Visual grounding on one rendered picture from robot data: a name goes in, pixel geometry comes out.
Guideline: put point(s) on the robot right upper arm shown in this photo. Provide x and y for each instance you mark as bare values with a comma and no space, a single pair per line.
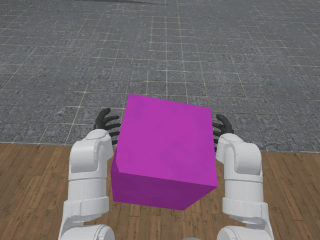
242,233

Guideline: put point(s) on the robot left hand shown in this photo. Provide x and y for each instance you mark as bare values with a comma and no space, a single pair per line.
100,123

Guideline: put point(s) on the robot left upper arm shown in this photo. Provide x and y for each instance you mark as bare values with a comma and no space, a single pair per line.
89,232

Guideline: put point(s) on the carton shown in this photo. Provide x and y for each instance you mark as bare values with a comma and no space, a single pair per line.
165,154

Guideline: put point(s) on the robot right hand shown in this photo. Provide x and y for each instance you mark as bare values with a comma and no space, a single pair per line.
225,128

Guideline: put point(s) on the robot left forearm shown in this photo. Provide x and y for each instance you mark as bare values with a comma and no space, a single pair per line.
87,184

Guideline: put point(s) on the robot right forearm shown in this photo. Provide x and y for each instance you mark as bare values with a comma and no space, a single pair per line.
243,175

